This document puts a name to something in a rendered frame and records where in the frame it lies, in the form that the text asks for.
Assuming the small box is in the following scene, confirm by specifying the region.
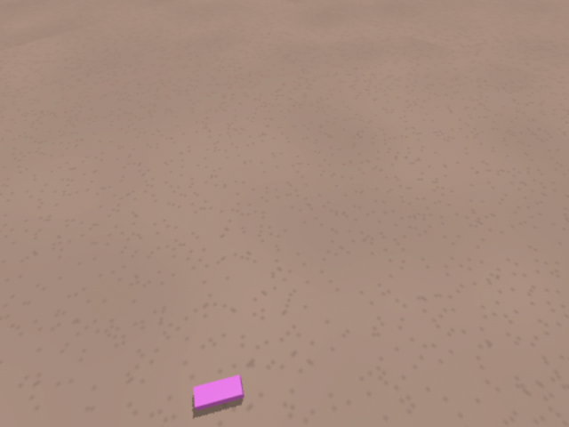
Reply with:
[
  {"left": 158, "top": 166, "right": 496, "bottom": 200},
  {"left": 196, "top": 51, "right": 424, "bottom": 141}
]
[{"left": 193, "top": 375, "right": 244, "bottom": 410}]

